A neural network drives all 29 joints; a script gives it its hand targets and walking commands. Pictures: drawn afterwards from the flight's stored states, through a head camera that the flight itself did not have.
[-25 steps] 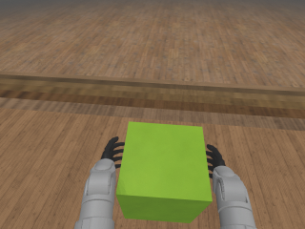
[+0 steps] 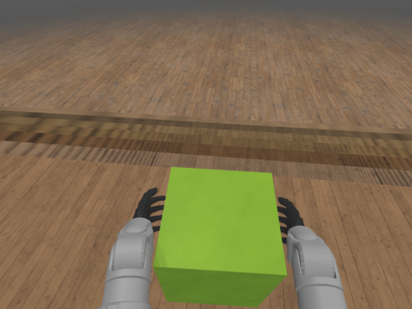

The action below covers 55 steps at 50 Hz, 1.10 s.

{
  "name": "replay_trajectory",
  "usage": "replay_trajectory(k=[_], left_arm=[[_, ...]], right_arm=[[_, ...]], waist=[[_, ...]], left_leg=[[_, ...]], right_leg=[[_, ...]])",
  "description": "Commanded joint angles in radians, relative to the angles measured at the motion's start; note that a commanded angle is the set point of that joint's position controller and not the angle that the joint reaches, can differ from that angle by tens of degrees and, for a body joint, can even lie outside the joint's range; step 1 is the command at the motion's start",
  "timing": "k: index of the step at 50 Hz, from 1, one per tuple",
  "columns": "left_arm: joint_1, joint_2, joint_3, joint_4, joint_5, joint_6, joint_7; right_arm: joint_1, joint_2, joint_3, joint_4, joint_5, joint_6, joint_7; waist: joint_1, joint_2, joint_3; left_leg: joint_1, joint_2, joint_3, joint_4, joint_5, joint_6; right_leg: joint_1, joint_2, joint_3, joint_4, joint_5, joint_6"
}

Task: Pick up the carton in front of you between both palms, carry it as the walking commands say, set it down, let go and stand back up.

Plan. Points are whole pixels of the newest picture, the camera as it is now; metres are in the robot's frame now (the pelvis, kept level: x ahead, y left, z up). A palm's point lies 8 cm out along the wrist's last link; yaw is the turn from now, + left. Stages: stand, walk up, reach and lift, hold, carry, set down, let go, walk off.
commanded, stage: hold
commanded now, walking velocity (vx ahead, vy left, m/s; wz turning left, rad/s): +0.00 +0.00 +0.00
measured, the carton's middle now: (216, 240) +0.30 +0.01 -0.03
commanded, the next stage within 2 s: carry in 0.32 s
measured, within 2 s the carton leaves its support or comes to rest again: neither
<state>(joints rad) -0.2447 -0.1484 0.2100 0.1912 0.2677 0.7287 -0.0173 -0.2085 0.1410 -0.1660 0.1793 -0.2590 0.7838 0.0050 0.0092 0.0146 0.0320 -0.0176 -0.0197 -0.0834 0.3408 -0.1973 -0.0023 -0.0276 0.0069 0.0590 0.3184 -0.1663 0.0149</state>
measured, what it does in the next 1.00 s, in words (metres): walks ahead: right foot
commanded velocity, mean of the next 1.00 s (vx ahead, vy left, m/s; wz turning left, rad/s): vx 0.36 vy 0.00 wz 0.00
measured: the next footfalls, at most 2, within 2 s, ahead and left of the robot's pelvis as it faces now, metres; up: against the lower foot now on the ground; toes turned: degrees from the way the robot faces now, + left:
right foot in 0.74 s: +0.15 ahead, -0.09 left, +0.00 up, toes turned -10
left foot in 1.08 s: +0.45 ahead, +0.14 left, +0.00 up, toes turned +15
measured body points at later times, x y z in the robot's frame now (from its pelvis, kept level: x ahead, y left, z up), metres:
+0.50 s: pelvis +0.01 +0.01 -0.01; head -0.03 +0.02 +0.44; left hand +0.31 +0.17 +0.06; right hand +0.31 -0.13 +0.05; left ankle +0.00 +0.13 -0.74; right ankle +0.01 -0.13 -0.75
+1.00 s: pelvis +0.24 +0.02 -0.01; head +0.23 +0.03 +0.44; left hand +0.47 +0.20 +0.07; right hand +0.49 -0.11 +0.07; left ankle +0.32 +0.14 -0.72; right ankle +0.11 -0.08 -0.75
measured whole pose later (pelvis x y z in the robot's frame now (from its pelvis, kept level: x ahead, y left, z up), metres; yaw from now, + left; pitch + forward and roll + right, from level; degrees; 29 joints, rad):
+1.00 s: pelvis +0.24 +0.02 -0.01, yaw +3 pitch +5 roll +1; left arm 0.00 -0.13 0.06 -0.50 0.02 1.18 0.16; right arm 0.02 0.13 -0.06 -0.49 -0.01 1.21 -0.14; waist 0.04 -0.04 -0.14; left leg -0.57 0.08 0.16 0.67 -0.24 -0.01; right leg -0.04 -0.05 -0.21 0.29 -0.34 0.01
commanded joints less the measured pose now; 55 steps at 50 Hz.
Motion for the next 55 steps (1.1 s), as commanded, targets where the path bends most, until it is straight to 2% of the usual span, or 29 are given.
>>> replay_trajectory(k=[1,3,4,7,9,11,12,15,16,18,23,24,25,27,28,29,32,33,36,37,39,40,42,43,46,50,52,54,55], left_arm=[[-0.385,-0.912,-0.506,0.011,-0.219,0.003,-0.223],[-0.462,-0.877,-0.506,-0.025,-0.200,-0.001,-0.226],[-0.446,-0.893,-0.491,0.013,-0.226,0.005,-0.228],[-0.461,-0.917,-0.459,0.069,-0.191,0.007,-0.223],[-0.416,-0.906,-0.464,0.101,-0.202,0.009,-0.226],[-0.439,-0.889,-0.516,0.012,-0.203,0.012,-0.216],[-0.427,-0.887,-0.508,-0.027,-0.209,0.011,-0.218],[-0.365,-0.934,-0.463,0.098,-0.216,0.013,-0.221],[-0.417,-0.909,-0.500,0.037,-0.235,0.016,-0.219],[-0.446,-0.899,-0.521,-0.002,-0.239,0.035,-0.210],[-0.456,-0.916,-0.631,-0.161,-0.288,0.102,-0.156],[-0.439,-0.921,-0.632,-0.162,-0.303,0.128,-0.149],[-0.415,-0.945,-0.664,-0.214,-0.316,0.144,-0.139],[-0.414,-0.919,-0.717,-0.266,-0.361,0.197,-0.121],[-0.454,-0.903,-0.718,-0.332,-0.367,0.221,-0.113],[-0.420,-0.885,-0.763,-0.408,-0.416,0.243,-0.105],[-0.308,-0.867,-0.788,-0.469,-0.443,0.312,-0.051],[-0.282,-0.852,-0.803,-0.502,-0.459,0.336,-0.039],[-0.152,-0.801,-0.747,-0.593,-0.446,0.390,0.011],[-0.108,-0.774,-0.735,-0.612,-0.424,0.416,0.023],[-0.040,-0.743,-0.678,-0.606,-0.396,0.429,0.049],[-0.070,-0.762,-0.691,-0.656,-0.409,0.442,0.065],[-0.139,-0.758,-0.722,-0.743,-0.442,0.451,0.088],[-0.166,-0.763,-0.722,-0.773,-0.465,0.459,0.088],[-0.119,-0.733,-0.721,-0.748,-0.486,0.462,0.100],[-0.102,-0.650,-0.730,-0.766,-0.495,0.461,0.107],[-0.073,-0.659,-0.735,-0.742,-0.509,0.472,0.110],[-0.107,-0.640,-0.742,-0.786,-0.508,0.470,0.103],[-0.087,-0.641,-0.739,-0.790,-0.494,0.476,0.104]], right_arm=[[-0.520,0.860,0.511,-0.120,0.233,-0.068,0.210],[-0.498,0.883,0.478,-0.030,0.232,-0.055,0.210],[-0.525,0.861,0.459,-0.027,0.203,-0.049,0.218],[-0.611,0.901,0.475,-0.027,0.245,-0.067,0.239],[-0.621,0.914,0.504,-0.051,0.252,-0.053,0.230],[-0.532,0.869,0.480,-0.023,0.237,-0.044,0.210],[-0.524,0.880,0.452,-0.012,0.224,-0.037,0.207],[-0.566,0.863,0.511,-0.094,0.247,-0.056,0.217],[-0.581,0.860,0.514,-0.073,0.260,-0.041,0.215],[-0.580,0.877,0.497,-0.080,0.255,-0.034,0.217],[-0.607,0.893,0.612,-0.216,0.341,0.027,0.192],[-0.653,0.903,0.664,-0.293,0.377,0.044,0.180],[-0.697,0.903,0.716,-0.352,0.410,0.064,0.166],[-0.559,0.843,0.702,-0.345,0.383,0.123,0.130],[-0.542,0.838,0.693,-0.411,0.367,0.138,0.109],[-0.498,0.857,0.705,-0.429,0.399,0.166,0.093],[-0.412,0.806,0.719,-0.558,0.430,0.232,0.054],[-0.392,0.786,0.732,-0.604,0.435,0.252,0.037],[-0.288,0.759,0.730,-0.663,0.471,0.324,0.002],[-0.277,0.742,0.733,-0.689,0.476,0.344,-0.001],[-0.316,0.719,0.746,-0.762,0.485,0.381,-0.021],[-0.301,0.699,0.735,-0.809,0.490,0.386,-0.029],[-0.275,0.709,0.708,-0.791,0.502,0.392,-0.039],[-0.269,0.734,0.701,-0.769,0.494,0.397,-0.049],[-0.181,0.696,0.678,-0.750,0.469,0.391,-0.087],[-0.127,0.671,0.638,-0.731,0.417,0.393,-0.125],[-0.085,0.615,0.633,-0.746,0.408,0.396,-0.129],[-0.124,0.627,0.648,-0.771,0.435,0.402,-0.122],[-0.136,0.663,0.674,-0.815,0.459,0.395,-0.117]], waist=[[-0.013,0.002,-0.209],[-0.031,0.051,-0.160],[-0.022,-0.015,-0.171],[0.012,0.027,-0.189],[0.033,-0.052,-0.212],[-0.028,0.027,-0.196],[0.032,-0.033,-0.185],[-0.003,-0.011,-0.194],[-0.013,-0.064,-0.264],[-0.005,-0.033,-0.216],[-0.004,-0.118,-0.268],[-0.011,-0.120,-0.278],[-0.010,-0.132,-0.276],[-0.024,0.142,-0.259],[-0.038,0.238,-0.170],[-0.044,0.180,-0.222],[-0.038,0.170,-0.300],[-0.038,0.235,-0.325],[-0.019,0.086,-0.347],[-0.003,0.051,-0.374],[0.025,-0.324,-0.361],[0.032,-0.228,-0.311],[0.026,-0.054,-0.279],[0.015,-0.035,-0.297],[0.007,-0.163,-0.241],[0.007,-0.185,-0.196],[0.004,-0.122,-0.201],[-0.020,-0.200,-0.233],[-0.052,-0.121,-0.359]], left_leg=[[-0.031,-0.080,0.009,-0.049,0.198,-0.007],[-0.015,-0.070,0.008,-0.054,0.061,-0.002],[-0.062,-0.054,-0.010,-0.079,0.003,0.007],[-0.088,-0.076,0.005,-0.049,0.067,-0.004],[-0.098,-0.083,0.020,-0.062,0.082,0.012],[-0.030,-0.082,0.026,-0.020,0.126,-0.007],[-0.027,-0.072,0.011,-0.044,0.132,0.007],[-0.082,-0.085,0.016,-0.053,0.111,-0.003],[-0.120,0.099,0.029,0.046,-0.080,0.014],[-0.270,0.060,0.007,0.040,-0.517,0.006],[-0.283,0.017,0.118,0.235,-0.256,-0.012],[-0.206,0.015,0.117,0.207,-0.254,0.001],[-0.224,0.047,0.069,0.125,-0.293,0.025],[-0.126,0.250,-0.249,-0.130,-0.521,0.081],[-0.050,0.333,-0.391,-0.159,-0.475,0.139],[0.011,0.365,-0.435,-0.187,-0.410,0.194],[0.086,0.277,-0.181,-0.069,0.125,0.158],[0.072,0.261,-0.117,-0.038,0.119,0.137],[-0.141,0.188,0.043,0.085,0.124,0.094],[-0.319,0.183,0.078,0.193,0.033,0.057],[-0.810,0.044,0.233,0.599,-0.311,0.001],[-0.901,0.077,0.152,0.730,-0.351,0.017],[-0.909,0.159,0.113,0.733,-0.357,0.011],[-0.825,0.166,0.145,0.649,-0.302,-0.007],[-0.637,0.142,0.195,0.429,-0.120,-0.018],[-0.456,0.062,0.319,0.241,0.074,-0.010],[-0.363,0.022,0.370,0.214,0.097,0.008],[-0.124,0.015,0.373,0.157,0.027,0.035],[0.093,0.061,0.311,0.174,-0.038,0.045]], right_leg=[[0.084,0.086,0.007,-0.016,0.166,-0.015],[0.019,0.082,-0.002,-0.021,0.050,-0.020],[0.051,0.097,-0.021,-0.014,0.000,-0.022],[0.070,0.079,0.002,-0.002,0.055,-0.020],[0.114,0.083,-0.002,-0.001,0.119,0.003],[0.069,0.070,0.015,-0.009,0.100,-0.017],[0.042,0.088,0.001,-0.016,0.093,-0.009],[0.096,0.086,0.005,-0.007,0.105,-0.008],[-0.056,-0.117,-0.005,0.048,-0.111,-0.027],[-0.186,-0.100,0.064,-0.008,-0.594,-0.043],[-0.230,-0.190,0.171,-0.034,-0.551,-0.096],[-0.296,-0.174,0.096,-0.028,-0.527,-0.079],[-0.298,-0.153,0.050,0.028,-0.559,-0.064],[-0.465,-0.024,-0.148,0.367,-0.357,0.008],[-0.635,-0.041,-0.143,0.432,-0.320,-0.003],[-0.679,-0.056,-0.136,0.444,-0.337,-0.013],[-0.573,0.009,-0.214,0.295,-0.265,-0.018],[-0.503,0.000,-0.237,0.247,-0.217,-0.025],[-0.130,0.025,-0.285,0.055,-0.062,-0.031],[0.079,-0.066,-0.199,0.057,-0.090,-0.061],[0.368,-0.447,0.354,-0.063,-0.040,-0.219],[0.355,-0.490,0.410,-0.050,0.110,-0.295],[0.248,-0.464,0.306,-0.086,0.061,-0.284],[0.215,-0.402,0.158,-0.124,0.006,-0.217],[0.020,-0.308,-0.039,-0.177,-0.067,-0.156],[-0.053,-0.274,-0.157,-0.134,0.167,-0.123],[-0.058,-0.251,-0.225,-0.027,0.301,-0.097],[-0.171,-0.198,-0.313,0.190,0.349,-0.056],[-0.223,-0.163,-0.316,0.420,0.358,-0.036]])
